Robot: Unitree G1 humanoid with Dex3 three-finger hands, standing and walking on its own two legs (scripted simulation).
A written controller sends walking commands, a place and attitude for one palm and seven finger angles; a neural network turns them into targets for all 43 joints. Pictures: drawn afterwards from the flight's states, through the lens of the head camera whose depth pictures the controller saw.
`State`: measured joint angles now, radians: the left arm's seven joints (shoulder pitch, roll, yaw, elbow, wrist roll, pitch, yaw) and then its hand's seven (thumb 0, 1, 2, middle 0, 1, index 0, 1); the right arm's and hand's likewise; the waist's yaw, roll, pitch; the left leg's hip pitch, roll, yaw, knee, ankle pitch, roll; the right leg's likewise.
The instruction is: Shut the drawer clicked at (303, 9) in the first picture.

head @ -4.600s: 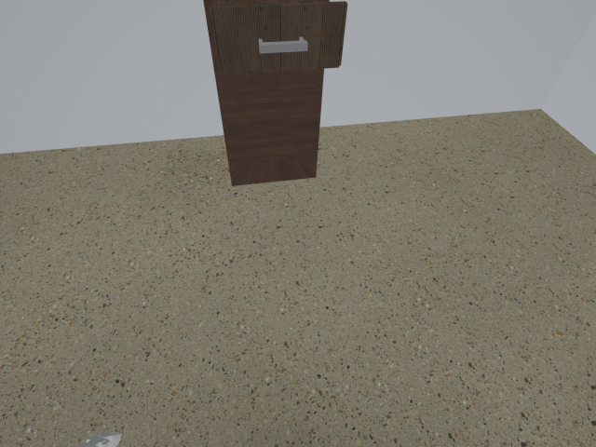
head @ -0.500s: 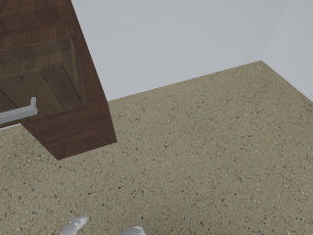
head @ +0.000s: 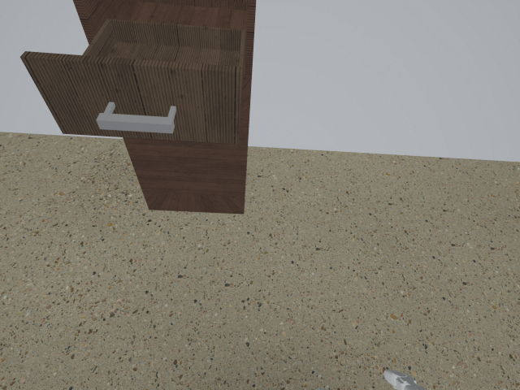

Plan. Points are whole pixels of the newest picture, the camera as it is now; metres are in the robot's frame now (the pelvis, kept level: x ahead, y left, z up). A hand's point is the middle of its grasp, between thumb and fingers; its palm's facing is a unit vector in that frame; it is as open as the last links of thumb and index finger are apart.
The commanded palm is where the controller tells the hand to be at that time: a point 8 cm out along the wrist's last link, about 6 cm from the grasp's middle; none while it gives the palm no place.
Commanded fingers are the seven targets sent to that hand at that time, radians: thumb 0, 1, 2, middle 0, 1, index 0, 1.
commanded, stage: take the last steps up to it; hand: left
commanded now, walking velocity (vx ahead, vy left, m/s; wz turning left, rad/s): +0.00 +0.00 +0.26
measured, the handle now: (139, 116) +0.56 +0.31 +0.06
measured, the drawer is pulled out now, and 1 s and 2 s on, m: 0.30 0.30 0.30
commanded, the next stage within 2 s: come to a stop and stand still in 1.12 s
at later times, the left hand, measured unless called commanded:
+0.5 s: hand out of the picture +0.01 +0.15 -0.14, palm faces +0.17 -0.96 -0.22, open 7.4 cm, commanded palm none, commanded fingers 0.00 0.90 0.90 -0.20 -0.30 -0.20 -0.30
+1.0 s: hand (106, 369) +0.15 +0.28 -0.17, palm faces +0.16 -0.97 -0.19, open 7.4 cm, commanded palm none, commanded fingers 0.00 0.90 0.90 -0.20 -0.30 -0.20 -0.30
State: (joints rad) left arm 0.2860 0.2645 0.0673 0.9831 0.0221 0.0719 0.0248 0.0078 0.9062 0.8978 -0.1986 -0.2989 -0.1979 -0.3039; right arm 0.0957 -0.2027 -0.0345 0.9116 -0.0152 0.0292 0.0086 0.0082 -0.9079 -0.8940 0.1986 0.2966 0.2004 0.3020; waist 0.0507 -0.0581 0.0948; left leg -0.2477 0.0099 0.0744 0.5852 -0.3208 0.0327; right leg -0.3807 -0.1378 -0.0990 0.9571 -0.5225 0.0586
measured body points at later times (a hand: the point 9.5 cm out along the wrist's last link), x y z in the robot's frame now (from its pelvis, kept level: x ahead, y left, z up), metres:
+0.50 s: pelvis +0.04 -0.02 +0.02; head +0.03 -0.05 +0.47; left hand +0.00 +0.20 -0.12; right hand +0.06 -0.26 -0.15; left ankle +0.04 +0.13 -0.65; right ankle +0.01 -0.12 -0.73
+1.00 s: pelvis +0.17 +0.09 +0.01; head +0.18 +0.11 +0.46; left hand +0.14 +0.33 -0.15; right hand +0.27 -0.13 -0.13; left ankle +0.18 +0.18 -0.73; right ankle +0.17 -0.03 -0.65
